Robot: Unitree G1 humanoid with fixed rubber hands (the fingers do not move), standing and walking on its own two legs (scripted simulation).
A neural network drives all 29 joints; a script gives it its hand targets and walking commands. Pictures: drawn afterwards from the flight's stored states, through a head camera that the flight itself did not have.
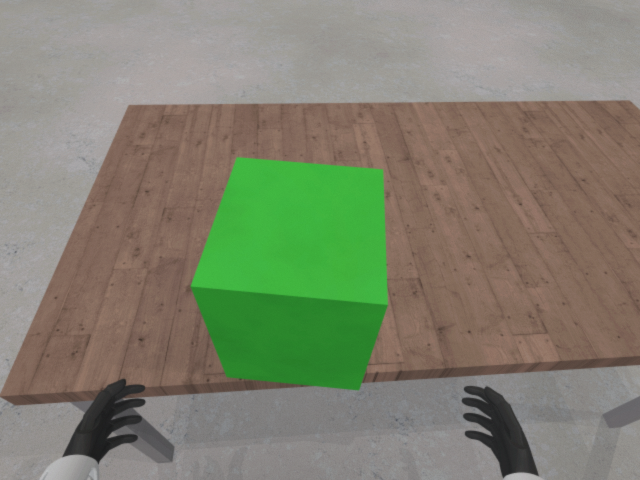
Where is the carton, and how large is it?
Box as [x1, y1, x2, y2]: [190, 157, 387, 389]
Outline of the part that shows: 237,157 190,286 226,376 358,389 387,305 382,169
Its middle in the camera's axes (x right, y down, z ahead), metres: -0.03 +0.06 +0.55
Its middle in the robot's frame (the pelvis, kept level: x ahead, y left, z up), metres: +0.37 +0.04 +0.01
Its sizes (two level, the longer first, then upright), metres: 0.210 0.200 0.250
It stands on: a table, 0.67 m high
